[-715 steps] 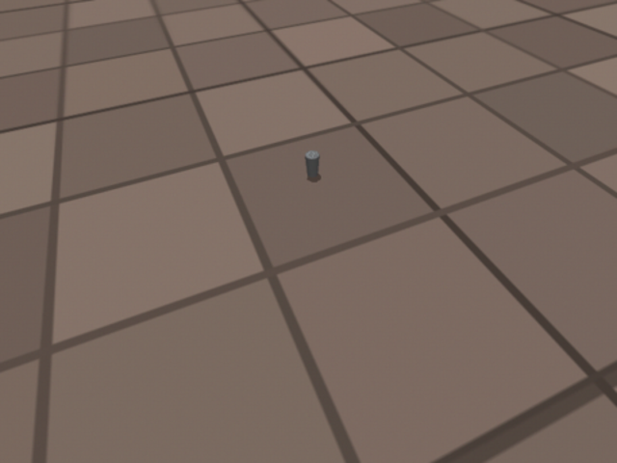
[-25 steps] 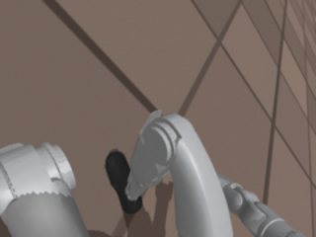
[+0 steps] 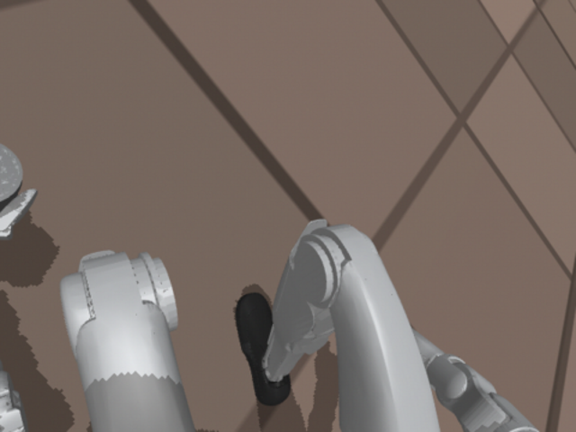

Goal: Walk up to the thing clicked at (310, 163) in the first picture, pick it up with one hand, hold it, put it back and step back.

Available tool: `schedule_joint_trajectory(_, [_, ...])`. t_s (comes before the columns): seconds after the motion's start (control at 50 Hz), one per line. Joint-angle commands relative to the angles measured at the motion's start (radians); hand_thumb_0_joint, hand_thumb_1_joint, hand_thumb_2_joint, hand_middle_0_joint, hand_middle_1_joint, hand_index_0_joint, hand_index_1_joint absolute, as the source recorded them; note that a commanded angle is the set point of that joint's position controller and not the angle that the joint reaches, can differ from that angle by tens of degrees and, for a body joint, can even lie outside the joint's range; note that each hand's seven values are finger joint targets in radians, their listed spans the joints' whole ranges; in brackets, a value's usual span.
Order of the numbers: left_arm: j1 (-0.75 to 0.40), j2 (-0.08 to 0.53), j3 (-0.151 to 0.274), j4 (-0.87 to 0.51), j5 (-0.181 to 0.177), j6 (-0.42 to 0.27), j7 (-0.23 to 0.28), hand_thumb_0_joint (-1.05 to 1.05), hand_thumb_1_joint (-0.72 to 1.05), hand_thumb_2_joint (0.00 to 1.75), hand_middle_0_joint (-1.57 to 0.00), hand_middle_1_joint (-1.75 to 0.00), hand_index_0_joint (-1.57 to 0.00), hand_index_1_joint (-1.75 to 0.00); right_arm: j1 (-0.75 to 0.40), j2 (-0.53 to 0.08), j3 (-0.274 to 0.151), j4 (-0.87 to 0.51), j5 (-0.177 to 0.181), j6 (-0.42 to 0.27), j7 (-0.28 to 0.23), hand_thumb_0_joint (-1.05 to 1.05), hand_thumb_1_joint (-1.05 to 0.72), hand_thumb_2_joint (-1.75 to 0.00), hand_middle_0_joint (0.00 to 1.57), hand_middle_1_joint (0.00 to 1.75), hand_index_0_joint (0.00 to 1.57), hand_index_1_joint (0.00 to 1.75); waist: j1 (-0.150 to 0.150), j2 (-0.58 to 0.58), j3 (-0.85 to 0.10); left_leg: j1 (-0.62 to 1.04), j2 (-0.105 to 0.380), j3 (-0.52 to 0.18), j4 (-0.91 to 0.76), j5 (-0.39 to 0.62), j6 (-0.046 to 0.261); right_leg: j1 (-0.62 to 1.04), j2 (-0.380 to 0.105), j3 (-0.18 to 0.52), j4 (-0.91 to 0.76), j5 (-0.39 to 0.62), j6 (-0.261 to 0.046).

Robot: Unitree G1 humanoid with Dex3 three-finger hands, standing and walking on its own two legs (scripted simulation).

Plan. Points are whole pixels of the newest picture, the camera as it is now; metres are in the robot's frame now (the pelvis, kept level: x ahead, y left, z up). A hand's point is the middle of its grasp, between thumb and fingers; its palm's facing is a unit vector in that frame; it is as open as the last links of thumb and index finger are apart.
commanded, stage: settle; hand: left
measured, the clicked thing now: out of the picture +0.42 +0.30 -0.16
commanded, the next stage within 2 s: lift in 1.24 s
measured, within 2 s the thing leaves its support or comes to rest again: neither
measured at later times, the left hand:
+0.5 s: hand out of the picture +0.41 +0.31 -0.03, palm faces +0.30 -0.95 -0.06, open 9.8 cm
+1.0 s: hand out of the picture +0.41 +0.30 +0.02, palm faces +0.32 -0.95 -0.03, open 9.8 cm
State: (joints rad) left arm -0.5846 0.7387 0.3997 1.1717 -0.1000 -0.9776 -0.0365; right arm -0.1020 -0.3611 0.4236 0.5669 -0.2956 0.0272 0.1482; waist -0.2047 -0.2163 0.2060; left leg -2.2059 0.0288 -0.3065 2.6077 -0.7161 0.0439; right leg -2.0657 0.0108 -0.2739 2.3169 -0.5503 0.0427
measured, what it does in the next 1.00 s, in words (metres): rises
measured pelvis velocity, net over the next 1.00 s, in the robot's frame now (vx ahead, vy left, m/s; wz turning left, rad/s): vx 0.03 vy -0.02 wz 0.17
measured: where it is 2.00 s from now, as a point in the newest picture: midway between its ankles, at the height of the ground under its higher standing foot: (206, 401)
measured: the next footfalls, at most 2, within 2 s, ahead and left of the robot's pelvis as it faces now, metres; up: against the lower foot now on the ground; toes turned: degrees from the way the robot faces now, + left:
none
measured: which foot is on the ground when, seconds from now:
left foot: down 0.00-1.00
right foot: down 0.00-1.00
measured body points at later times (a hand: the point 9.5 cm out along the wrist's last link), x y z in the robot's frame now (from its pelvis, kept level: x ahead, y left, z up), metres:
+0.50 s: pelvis +0.02 -0.01 +0.03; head +0.22 +0.11 +0.41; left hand +0.39 +0.36 -0.03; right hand +0.21 -0.25 -0.07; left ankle +0.08 +0.11 -0.27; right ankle +0.16 -0.12 -0.27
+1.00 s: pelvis +0.03 -0.02 +0.06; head +0.22 +0.08 +0.45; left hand +0.38 +0.35 +0.02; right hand +0.23 -0.25 -0.05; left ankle +0.08 +0.11 -0.27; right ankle +0.16 -0.12 -0.27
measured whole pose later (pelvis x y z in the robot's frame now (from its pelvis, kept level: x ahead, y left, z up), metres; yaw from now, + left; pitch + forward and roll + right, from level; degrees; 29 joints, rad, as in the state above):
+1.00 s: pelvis +0.03 -0.02 +0.06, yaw +10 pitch +32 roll -7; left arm -0.56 0.42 0.40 0.85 -0.16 -0.63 -0.23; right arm 0.05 -0.31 0.07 0.63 -0.06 0.02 0.06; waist -0.10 -0.02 -0.11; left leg -2.19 0.01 -0.09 2.34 -0.72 0.02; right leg -2.16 -0.05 -0.09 2.24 -0.64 -0.01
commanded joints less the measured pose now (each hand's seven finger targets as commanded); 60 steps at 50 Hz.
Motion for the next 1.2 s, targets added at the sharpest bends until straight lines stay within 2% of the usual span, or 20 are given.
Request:
schedule_joint_trajectory(0.0, [-0.266,0.088,-0.044,-0.294,0.000,-0.007,-0.023,0.00,0.14,1.34,-1.32,-1.48,-1.32,-1.51,0.059,-0.334,-0.184,-0.016,0.035,0.004,-0.021,0.00,-0.89,-0.90,0.20,0.30,0.20,0.30,-0.072,0.597,-0.581,0.404,0.033,0.039,-0.450,0.013,-0.066,0.156,0.040,-0.025,-0.116,0.056,-0.067])
schedule_joint_trajectory(0.08, [-0.243,0.045,-0.038,-0.337,-0.014,0.052,-0.038,0.00,0.16,1.31,-1.29,-1.45,-1.29,-1.47,0.100,-0.311,-0.225,-0.015,0.072,0.002,-0.022,0.00,-0.89,-0.90,0.20,0.30,0.20,0.30,-0.033,0.572,-0.610,0.381,0.020,0.061,-0.472,0.004,-0.058,0.146,0.033,-0.001,-0.126,0.040,-0.072])
schedule_joint_trajectory(0.1, [-0.208,0.037,-0.015,-0.318,-0.024,0.072,-0.041,0.00,0.16,1.32,-1.30,-1.46,-1.31,-1.48,0.113,-0.305,-0.231,-0.017,0.081,0.004,-0.025,0.00,-0.89,-0.90,0.20,0.30,0.20,0.30,-0.028,0.545,-0.622,0.378,0.016,0.065,-0.470,0.018,-0.055,0.152,0.033,0.002,-0.135,0.045,-0.072])
schedule_joint_trajectory(0.16, [-0.233,-0.017,-0.059,-0.359,-0.035,0.107,-0.060,0.00,0.18,1.33,-1.33,-1.49,-1.34,-1.51,0.125,-0.295,-0.258,-0.015,0.104,0.004,-0.029,0.00,-0.89,-0.90,0.20,0.30,0.20,0.30,-0.028,0.533,-0.626,0.371,0.010,0.077,-0.487,0.000,-0.050,0.125,0.026,0.016,-0.145,0.029,-0.075])
schedule_joint_trajectory(0.18, [-0.231,0.005,-0.027,-0.373,-0.035,0.117,-0.059,0.00,0.18,1.34,-1.33,-1.49,-1.34,-1.51,0.142,-0.291,-0.268,-0.012,0.112,0.005,-0.032,0.00,-0.89,-0.90,0.20,0.30,0.20,0.30,-0.011,0.535,-0.650,0.376,0.008,0.081,-0.493,0.009,-0.050,0.126,0.022,0.024,-0.144,0.030,-0.077])
schedule_joint_trajectory(0.22, [-0.228,0.006,-0.032,-0.412,-0.029,0.133,-0.071,0.00,0.19,1.35,-1.34,-1.50,-1.34,-1.52,0.150,-0.272,-0.285,-0.009,0.124,0.006,-0.037,0.00,-0.89,-0.90,0.20,0.30,0.20,0.30,0.013,0.528,-0.694,0.380,0.002,0.103,-0.493,0.022,-0.045,0.139,0.020,0.041,-0.156,0.025,-0.080])
schedule_joint_trajectory(0.28, [-0.228,-0.018,-0.037,-0.451,-0.041,0.154,-0.096,0.00,0.21,1.33,-1.33,-1.49,-1.33,-1.51,0.176,-0.258,-0.308,-0.007,0.138,0.006,-0.043,0.00,-0.89,-0.90,0.20,0.30,0.20,0.30,0.014,0.511,-0.752,0.375,-0.007,0.133,-0.485,0.048,-0.038,0.176,0.016,0.061,-0.171,0.038,-0.079])
schedule_joint_trajectory(0.32, [-0.204,-0.001,-0.003,-0.476,-0.054,0.167,-0.108,0.00,0.23,1.32,-1.33,-1.48,-1.33,-1.50,0.187,-0.255,-0.325,-0.007,0.150,0.005,-0.049,0.00,-0.89,-0.90,0.20,0.30,0.20,0.30,0.040,0.511,-0.799,0.394,-0.010,0.145,-0.488,0.079,-0.038,0.192,0.014,0.071,-0.172,0.050,-0.082])
schedule_joint_trajectory(0.36, [-0.212,-0.011,0.002,-0.496,-0.063,0.182,-0.120,0.00,0.24,1.32,-1.32,-1.48,-1.32,-1.49,0.205,-0.246,-0.335,-0.001,0.162,0.010,-0.054,0.00,-0.89,-0.90,0.20,0.30,0.20,0.30,0.041,0.511,-0.841,0.414,-0.013,0.154,-0.490,0.132,-0.041,0.200,0.008,0.080,-0.169,0.082,-0.083])
schedule_joint_trajectory(0.46, [-0.204,-0.049,0.003,-0.474,-0.086,0.214,-0.149,0.00,0.24,1.31,-1.31,-1.47,-1.31,-1.49,0.224,-0.208,-0.348,0.006,0.187,0.005,-0.066,0.00,-0.90,-0.90,0.20,0.30,0.20,0.30,0.045,0.434,-0.866,0.337,-0.026,0.194,-0.478,0.120,-0.021,0.262,0.005,0.109,-0.200,0.070,-0.078])
schedule_joint_trajectory(0.62, [-0.197,-0.062,0.038,-0.501,-0.099,0.255,-0.187,0.00,0.23,1.27,-1.32,-1.45,-1.32,-1.46,0.246,-0.184,-0.393,0.007,0.213,-0.007,-0.082,0.00,-0.90,-0.90,0.20,0.30,0.20,0.30,0.083,0.372,-0.945,0.334,-0.030,0.237,-0.478,0.164,-0.013,0.330,-0.004,0.155,-0.237,0.092,-0.073])
schedule_joint_trajectory(0.64, [-0.211,-0.077,0.035,-0.517,-0.101,0.258,-0.191,0.00,0.24,1.29,-1.32,-1.46,-1.32,-1.47,0.251,-0.187,-0.397,0.003,0.216,-0.007,-0.084,0.00,-0.90,-0.90,0.20,0.30,0.20,0.30,0.072,0.379,-0.940,0.350,-0.031,0.233,-0.492,0.168,-0.015,0.314,-0.007,0.150,-0.242,0.094,-0.075])
schedule_joint_trajectory(0.68, [-0.189,-0.070,0.050,-0.508,-0.095,0.270,-0.188,0.00,0.24,1.28,-1.33,-1.46,-1.33,-1.47,0.252,-0.180,-0.406,0.002,0.220,-0.010,-0.087,0.00,-0.91,-0.90,0.20,0.30,0.20,0.30,0.094,0.384,-0.948,0.359,-0.030,0.237,-0.507,0.170,-0.017,0.314,-0.007,0.156,-0.246,0.084,-0.077])
schedule_joint_trajectory(0.84, [-0.218,-0.119,0.031,-0.534,-0.081,0.283,-0.189,0.00,0.26,1.30,-1.34,-1.47,-1.34,-1.48,0.253,-0.166,-0.431,0.002,0.230,-0.021,-0.095,0.00,-0.90,-0.90,0.20,0.30,0.20,0.30,0.088,0.377,-0.935,0.389,-0.033,0.240,-0.551,0.139,-0.018,0.279,-0.013,0.161,-0.271,0.045,-0.083])
schedule_joint_trajectory(0.9, [-0.238,-0.114,0.044,-0.540,-0.083,0.280,-0.184,0.00,0.26,1.31,-1.35,-1.48,-1.35,-1.49,0.263,-0.163,-0.437,0.008,0.233,-0.028,-0.097,0.00,-0.90,-0.90,0.20,0.30,0.20,0.30,0.095,0.377,-0.937,0.405,-0.035,0.240,-0.569,0.126,-0.018,0.277,-0.016,0.164,-0.279,0.032,-0.084])
schedule_joint_trajectory(0.94, [-0.233,-0.139,0.023,-0.522,-0.077,0.279,-0.185,0.00,0.24,1.33,-1.36,-1.49,-1.36,-1.51,0.262,-0.156,-0.436,0.008,0.230,-0.032,-0.096,0.00,-0.90,-0.90,0.20,0.30,0.20,0.30,0.087,0.380,-0.930,0.418,-0.033,0.244,-0.566,0.135,-0.018,0.272,-0.015,0.166,-0.284,0.036,-0.085])
schedule_joint_trajectory(1.08, [-0.268,-0.138,0.026,-0.514,-0.066,0.275,-0.178,0.00,0.23,1.35,-1.36,-1.50,-1.37,-1.52,0.270,-0.156,-0.450,0.013,0.233,-0.040,-0.099,0.00,-0.90,-0.90,0.20,0.30,0.20,0.30,0.096,0.389,-0.945,0.469,-0.036,0.238,-0.607,0.123,-0.022,0.249,-0.017,0.171,-0.295,0.022,-0.089])
schedule_joint_trajectory(1.1, [-0.287,-0.150,0.008,-0.535,-0.065,0.273,-0.179,0.00,0.23,1.35,-1.36,-1.51,-1.37,-1.52,0.277,-0.159,-0.454,0.017,0.232,-0.042,-0.098,0.00,-0.90,-0.90,0.20,0.30,0.20,0.30,0.091,0.414,-0.947,0.488,-0.036,0.234,-0.617,0.122,-0.026,0.241,-0.021,0.170,-0.292,0.021,-0.091])
schedule_joint_trajectory(1.12, [-0.253,-0.150,0.021,-0.473,-0.061,0.277,-0.178,0.00,0.23,1.36,-1.35,-1.50,-1.36,-1.52,0.273,-0.156,-0.446,0.018,0.233,-0.044,-0.098,0.00,-0.90,-0.90,0.20,0.30,0.20,0.30,0.093,0.405,-0.912,0.475,-0.036,0.228,-0.625,0.113,-0.026,0.232,-0.022,0.168,-0.292,0.016,-0.089])
schedule_joint_trajectory(1.18, [-0.269,-0.141,0.033,-0.492,-0.060,0.271,-0.171,0.00,0.22,1.36,-1.36,-1.51,-1.36,-1.52,0.285,-0.153,-0.449,0.018,0.233,-0.045,-0.095,0.00,-0.90,-0.90,0.20,0.30,0.20,0.30,0.101,0.385,-0.942,0.483,-0.037,0.230,-0.626,0.122,-0.025,0.255,-0.023,0.170,-0.296,0.022,-0.089])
